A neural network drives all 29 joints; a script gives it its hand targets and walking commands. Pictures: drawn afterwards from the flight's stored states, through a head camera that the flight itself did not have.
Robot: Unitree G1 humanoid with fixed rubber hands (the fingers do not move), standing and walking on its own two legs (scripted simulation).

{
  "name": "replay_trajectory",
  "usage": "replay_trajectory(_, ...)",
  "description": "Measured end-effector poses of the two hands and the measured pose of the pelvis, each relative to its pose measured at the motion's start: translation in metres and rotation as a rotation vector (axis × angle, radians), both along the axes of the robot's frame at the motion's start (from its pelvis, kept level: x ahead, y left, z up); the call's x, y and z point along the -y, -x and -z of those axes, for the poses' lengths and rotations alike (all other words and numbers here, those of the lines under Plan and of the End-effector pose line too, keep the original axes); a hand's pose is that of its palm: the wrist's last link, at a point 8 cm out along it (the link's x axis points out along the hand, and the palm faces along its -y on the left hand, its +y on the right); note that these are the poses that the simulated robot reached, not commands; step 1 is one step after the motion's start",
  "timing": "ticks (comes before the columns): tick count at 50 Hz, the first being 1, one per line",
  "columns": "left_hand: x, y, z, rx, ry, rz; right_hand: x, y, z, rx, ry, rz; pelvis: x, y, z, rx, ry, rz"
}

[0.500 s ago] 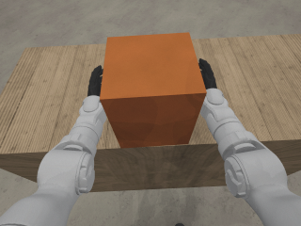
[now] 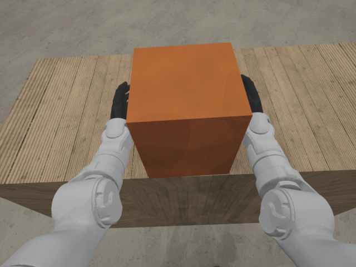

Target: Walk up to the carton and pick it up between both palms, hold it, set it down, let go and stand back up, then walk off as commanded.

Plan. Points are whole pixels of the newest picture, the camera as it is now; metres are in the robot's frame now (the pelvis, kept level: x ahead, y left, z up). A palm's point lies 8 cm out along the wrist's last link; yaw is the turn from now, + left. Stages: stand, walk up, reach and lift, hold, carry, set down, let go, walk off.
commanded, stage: reach and lift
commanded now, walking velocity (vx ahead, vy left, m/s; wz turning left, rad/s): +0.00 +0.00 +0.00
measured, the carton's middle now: (185, 117) +0.45 +0.01 +0.05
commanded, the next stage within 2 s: none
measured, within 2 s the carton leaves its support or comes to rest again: neither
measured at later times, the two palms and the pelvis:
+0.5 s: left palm (121, 117) +0.44 +0.17 +0.06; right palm (251, 110) +0.45 -0.14 +0.07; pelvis +0.00 +0.00 +0.00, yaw +0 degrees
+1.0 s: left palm (121, 118) +0.44 +0.17 +0.06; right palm (252, 112) +0.45 -0.14 +0.07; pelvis +0.00 +0.00 +0.00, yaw +0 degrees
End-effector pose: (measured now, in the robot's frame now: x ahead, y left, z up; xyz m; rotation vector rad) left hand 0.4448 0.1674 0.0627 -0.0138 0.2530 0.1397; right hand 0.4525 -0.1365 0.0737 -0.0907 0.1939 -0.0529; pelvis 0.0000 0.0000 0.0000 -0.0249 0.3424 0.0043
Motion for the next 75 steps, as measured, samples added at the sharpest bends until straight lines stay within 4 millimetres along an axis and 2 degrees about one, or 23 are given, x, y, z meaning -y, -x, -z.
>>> replay_trajectory(42,0.001,0.001,0.001,0.034,-0.019,-0.009,0.000,0.002,0.003,0.049,-0.003,0.003,0.002,-0.001,-0.001,-0.008,-0.002,-0.002)
replay_trajectory(64,0.003,0.020,-0.006,0.132,-0.010,-0.032,-0.001,0.024,-0.002,0.172,-0.001,0.016,0.003,0.011,-0.001,0.009,-0.003,-0.001)
replay_trajectory(75,0.003,0.019,-0.004,0.132,0.000,-0.028,-0.001,0.025,0.000,0.177,0.007,0.019,0.003,0.009,-0.001,0.005,-0.004,-0.002)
